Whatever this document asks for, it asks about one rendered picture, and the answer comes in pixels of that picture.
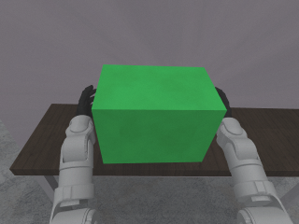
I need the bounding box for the robot left hand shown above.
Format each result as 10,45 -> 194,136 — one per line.
76,85 -> 97,118

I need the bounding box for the table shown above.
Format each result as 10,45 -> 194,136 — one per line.
9,104 -> 299,211

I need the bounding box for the robot left upper arm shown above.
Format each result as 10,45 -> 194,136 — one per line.
50,207 -> 101,224

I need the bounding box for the robot right hand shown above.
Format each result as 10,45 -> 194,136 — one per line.
215,87 -> 232,118

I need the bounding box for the right robot forearm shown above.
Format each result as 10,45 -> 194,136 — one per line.
216,117 -> 293,224

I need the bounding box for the carton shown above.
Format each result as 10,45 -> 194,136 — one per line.
92,64 -> 227,164

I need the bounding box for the left robot forearm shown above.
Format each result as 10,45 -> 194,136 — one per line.
49,115 -> 96,224

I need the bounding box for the robot right upper arm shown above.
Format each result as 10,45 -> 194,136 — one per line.
236,206 -> 292,224

